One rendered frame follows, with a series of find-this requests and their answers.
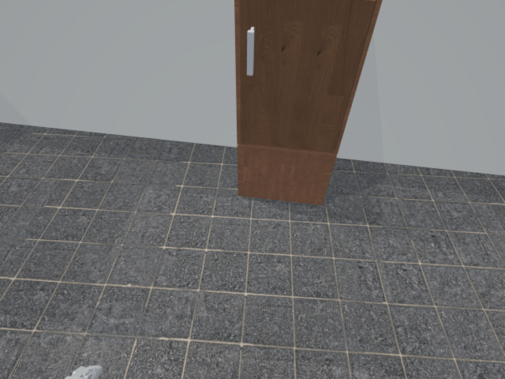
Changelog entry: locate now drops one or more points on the handle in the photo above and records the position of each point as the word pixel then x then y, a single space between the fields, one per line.
pixel 250 51

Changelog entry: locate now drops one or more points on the cupboard door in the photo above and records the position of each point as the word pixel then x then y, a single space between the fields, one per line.
pixel 306 54

